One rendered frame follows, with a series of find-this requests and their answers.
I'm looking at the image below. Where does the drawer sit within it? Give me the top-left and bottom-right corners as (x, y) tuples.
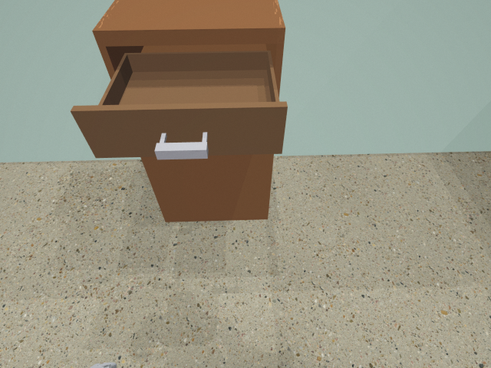
(71, 51), (288, 158)

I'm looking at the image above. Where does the cabinet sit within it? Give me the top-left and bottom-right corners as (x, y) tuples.
(92, 0), (285, 222)

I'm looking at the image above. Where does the handle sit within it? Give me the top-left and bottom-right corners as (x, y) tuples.
(154, 132), (209, 159)

